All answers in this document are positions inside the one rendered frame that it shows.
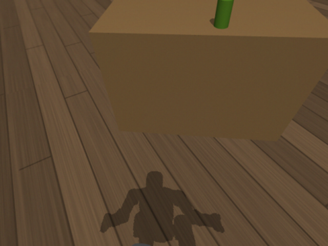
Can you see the bottle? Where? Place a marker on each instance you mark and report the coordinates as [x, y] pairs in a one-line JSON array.
[[223, 13]]

